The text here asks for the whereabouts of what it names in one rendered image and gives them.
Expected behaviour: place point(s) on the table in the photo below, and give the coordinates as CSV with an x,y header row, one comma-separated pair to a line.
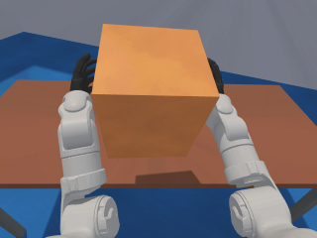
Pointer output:
x,y
284,138

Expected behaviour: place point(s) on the robot left forearm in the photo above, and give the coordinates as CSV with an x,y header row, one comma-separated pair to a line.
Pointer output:
x,y
79,148

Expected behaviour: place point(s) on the carton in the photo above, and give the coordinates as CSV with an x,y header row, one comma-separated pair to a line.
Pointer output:
x,y
153,91

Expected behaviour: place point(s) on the right robot hand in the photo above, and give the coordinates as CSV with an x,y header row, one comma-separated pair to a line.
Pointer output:
x,y
216,75

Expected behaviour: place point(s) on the left robot hand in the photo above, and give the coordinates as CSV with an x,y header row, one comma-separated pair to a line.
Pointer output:
x,y
80,79

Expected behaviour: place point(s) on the robot left upper arm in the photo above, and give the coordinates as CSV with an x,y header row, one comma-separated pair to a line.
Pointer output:
x,y
90,217

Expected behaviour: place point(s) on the robot right forearm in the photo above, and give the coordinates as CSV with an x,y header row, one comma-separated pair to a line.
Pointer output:
x,y
243,167

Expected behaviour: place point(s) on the robot right upper arm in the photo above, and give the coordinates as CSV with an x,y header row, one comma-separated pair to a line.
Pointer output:
x,y
260,212

